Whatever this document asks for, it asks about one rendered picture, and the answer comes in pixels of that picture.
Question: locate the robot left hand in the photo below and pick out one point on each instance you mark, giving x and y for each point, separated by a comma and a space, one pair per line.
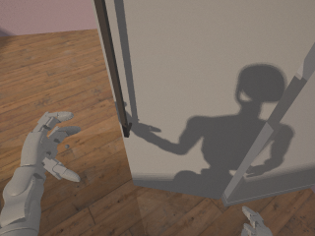
37, 144

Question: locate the left robot forearm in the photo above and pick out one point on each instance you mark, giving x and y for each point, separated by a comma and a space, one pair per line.
21, 213

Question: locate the fridge door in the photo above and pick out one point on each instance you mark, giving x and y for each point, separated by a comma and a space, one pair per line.
199, 80

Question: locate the handle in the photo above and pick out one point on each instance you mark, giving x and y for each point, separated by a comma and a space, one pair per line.
104, 26

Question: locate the robot right hand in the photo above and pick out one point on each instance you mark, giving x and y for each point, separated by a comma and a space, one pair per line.
258, 228

